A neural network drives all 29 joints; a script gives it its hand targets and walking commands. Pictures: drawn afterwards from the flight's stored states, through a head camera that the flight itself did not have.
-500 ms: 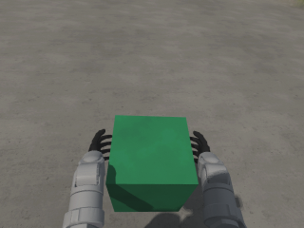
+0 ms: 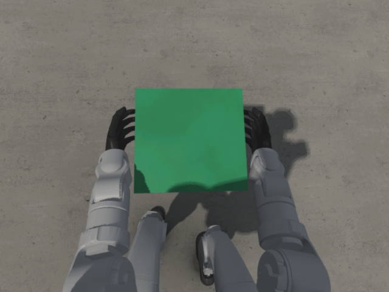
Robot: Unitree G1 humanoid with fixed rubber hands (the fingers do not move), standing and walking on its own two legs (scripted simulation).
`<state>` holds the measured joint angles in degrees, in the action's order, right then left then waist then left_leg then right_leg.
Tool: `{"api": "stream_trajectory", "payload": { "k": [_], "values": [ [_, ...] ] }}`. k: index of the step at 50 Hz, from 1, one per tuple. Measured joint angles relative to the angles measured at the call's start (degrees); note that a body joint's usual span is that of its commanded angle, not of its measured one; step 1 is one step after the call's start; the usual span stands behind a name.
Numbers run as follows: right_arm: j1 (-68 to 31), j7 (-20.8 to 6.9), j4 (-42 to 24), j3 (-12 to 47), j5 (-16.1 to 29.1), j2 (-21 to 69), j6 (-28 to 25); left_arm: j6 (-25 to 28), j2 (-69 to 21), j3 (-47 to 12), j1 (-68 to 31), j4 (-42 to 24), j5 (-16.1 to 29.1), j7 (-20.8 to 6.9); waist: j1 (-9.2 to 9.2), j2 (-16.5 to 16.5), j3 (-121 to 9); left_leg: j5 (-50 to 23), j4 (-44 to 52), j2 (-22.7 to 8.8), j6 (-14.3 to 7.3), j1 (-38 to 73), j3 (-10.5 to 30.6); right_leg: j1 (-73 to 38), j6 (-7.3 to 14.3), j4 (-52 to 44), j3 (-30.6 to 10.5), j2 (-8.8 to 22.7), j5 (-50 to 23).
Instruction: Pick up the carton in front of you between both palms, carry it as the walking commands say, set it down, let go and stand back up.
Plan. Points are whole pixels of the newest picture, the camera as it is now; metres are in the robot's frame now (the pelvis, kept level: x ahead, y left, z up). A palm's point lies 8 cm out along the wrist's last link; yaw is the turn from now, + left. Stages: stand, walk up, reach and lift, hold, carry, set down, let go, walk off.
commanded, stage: set down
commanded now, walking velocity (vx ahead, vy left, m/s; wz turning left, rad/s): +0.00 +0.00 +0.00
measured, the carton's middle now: (188, 148) +0.40 +0.02 -0.16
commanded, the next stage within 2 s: none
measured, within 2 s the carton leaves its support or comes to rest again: neither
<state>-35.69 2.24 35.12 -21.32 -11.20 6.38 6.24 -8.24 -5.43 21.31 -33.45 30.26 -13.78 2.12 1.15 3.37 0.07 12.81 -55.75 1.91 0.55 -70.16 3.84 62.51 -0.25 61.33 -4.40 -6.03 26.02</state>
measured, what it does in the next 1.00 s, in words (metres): lowers itself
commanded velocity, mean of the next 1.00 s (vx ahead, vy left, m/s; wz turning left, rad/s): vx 0.00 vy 0.00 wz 0.00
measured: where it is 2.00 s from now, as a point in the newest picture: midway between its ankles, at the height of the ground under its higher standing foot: (178, 254)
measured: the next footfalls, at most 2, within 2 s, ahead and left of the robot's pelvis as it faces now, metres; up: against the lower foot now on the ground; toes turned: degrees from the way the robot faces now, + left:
none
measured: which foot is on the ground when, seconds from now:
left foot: down 0.00-1.00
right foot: down 0.00-1.00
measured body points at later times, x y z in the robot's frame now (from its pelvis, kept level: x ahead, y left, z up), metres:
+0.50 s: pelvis -0.01 +0.00 -0.12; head +0.24 +0.03 +0.25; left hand +0.43 +0.19 -0.23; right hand +0.46 -0.11 -0.22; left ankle +0.11 +0.12 -0.65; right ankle +0.02 -0.12 -0.65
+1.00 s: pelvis -0.04 +0.00 -0.24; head +0.28 +0.03 +0.07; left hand +0.45 +0.20 -0.38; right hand +0.50 -0.10 -0.37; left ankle +0.11 +0.12 -0.65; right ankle +0.02 -0.12 -0.65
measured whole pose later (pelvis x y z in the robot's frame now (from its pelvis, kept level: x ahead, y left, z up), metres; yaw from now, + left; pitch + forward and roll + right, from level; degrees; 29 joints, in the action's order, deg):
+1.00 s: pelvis -0.04 +0.00 -0.24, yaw -5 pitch +46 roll -4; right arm -70.7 5.9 52.2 -19.7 -6.0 -5.4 10.3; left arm -13.2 3.7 26.9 -63.4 40.7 -9.5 4.7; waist 5.3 3.8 0.5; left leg 21.8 -105.3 5.0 3.6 -129.1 6.2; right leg 120.3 -2.9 112.3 -1.5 -11.8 38.3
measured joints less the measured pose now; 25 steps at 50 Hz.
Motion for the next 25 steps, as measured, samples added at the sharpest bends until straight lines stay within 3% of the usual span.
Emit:
{"api": "stream_trajectory", "payload": {
  "k": [5, 17, 25],
  "values": [
    [-1.91, 1.43, -0.25, 0.94, 2.93, -0.42, 0.69, -0.65, 1.60, -0.22, -2.40, 0.40, 2.12, -0.15, 0.47, 0.25, -5.00, 2.27, -7.39, 0.05, 0.86, -10.40, 0.79, 10.33, 0.35, 7.60, 0.67, -1.00, 2.50],
    [-9.85, 1.81, 5.88, -3.06, -0.09, -1.21, 3.57, -3.46, 2.69, 4.68, -10.08, 6.40, -0.45, -1.17, 1.31, 0.00, -10.96, 6.08, -19.85, 0.90, 1.54, -25.90, 1.99, 25.20, 0.23, 19.73, 1.76, -2.26, 6.75],
    [-14.75, 2.09, 8.20, -1.83, 1.16, -3.80, 2.63, -2.75, 3.92, 4.42, -14.05, 7.30, 1.00, -0.01, 1.70, -0.45, -10.61, 7.66, -28.10, 1.71, 1.51, -36.54, 2.13, 35.38, -0.68, 27.96, 1.98, -2.87, 9.00]
  ]
}}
